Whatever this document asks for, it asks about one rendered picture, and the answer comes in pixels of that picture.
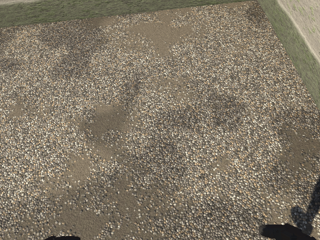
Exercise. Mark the robot right hand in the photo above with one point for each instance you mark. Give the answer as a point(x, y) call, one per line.
point(283, 232)

